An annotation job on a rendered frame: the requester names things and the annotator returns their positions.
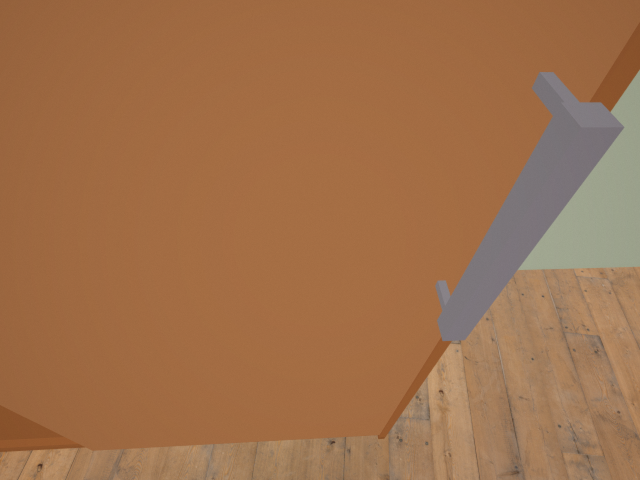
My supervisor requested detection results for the handle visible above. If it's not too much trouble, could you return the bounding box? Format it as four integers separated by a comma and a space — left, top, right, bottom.
435, 72, 624, 341

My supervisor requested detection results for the wardrobe door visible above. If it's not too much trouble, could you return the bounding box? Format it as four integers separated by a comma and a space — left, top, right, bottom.
0, 0, 640, 451
0, 405, 64, 440

